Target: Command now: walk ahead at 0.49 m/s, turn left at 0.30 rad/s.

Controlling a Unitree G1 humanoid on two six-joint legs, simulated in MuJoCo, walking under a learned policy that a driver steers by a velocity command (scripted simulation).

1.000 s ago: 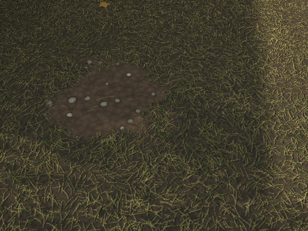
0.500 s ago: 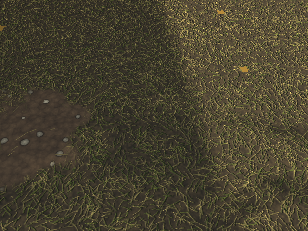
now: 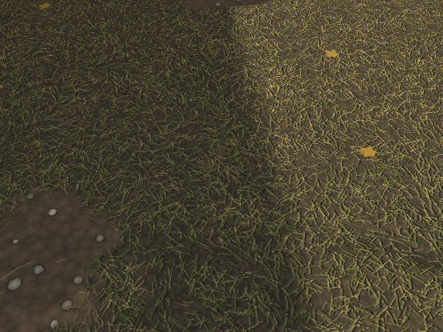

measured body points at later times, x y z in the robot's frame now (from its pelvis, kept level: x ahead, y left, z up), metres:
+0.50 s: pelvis +0.30 +0.05 +0.00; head +0.33 +0.07 +0.45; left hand +0.41 +0.36 -0.08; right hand +0.46 -0.19 -0.11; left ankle +0.27 +0.12 -0.75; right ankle +0.44 -0.10 -0.68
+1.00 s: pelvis +0.57 +0.08 +0.00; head +0.60 +0.09 +0.45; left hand +0.45 +0.33 -0.11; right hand +0.87 -0.04 -0.09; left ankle +0.57 +0.27 -0.68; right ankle +0.60 -0.03 -0.75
